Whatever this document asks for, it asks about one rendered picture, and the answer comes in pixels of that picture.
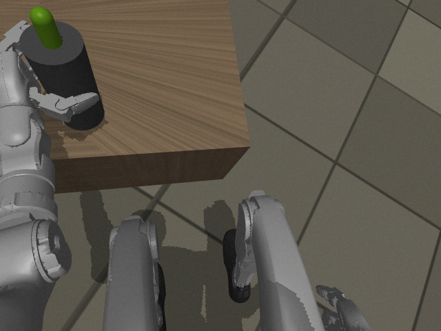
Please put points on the left robot hand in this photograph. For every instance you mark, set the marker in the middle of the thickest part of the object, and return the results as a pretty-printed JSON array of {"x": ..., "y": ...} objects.
[{"x": 19, "y": 84}]

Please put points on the bottle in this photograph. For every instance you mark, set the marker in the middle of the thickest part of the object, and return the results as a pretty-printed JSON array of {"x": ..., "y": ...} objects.
[{"x": 56, "y": 52}]

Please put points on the right robot foot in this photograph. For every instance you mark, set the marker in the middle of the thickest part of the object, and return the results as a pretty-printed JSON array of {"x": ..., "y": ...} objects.
[{"x": 239, "y": 295}]

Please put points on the right robot hand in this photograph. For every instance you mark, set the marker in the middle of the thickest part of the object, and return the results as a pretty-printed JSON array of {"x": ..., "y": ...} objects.
[{"x": 349, "y": 316}]

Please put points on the left robot arm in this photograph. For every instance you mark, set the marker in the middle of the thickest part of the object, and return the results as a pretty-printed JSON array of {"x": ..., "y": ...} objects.
[{"x": 33, "y": 250}]

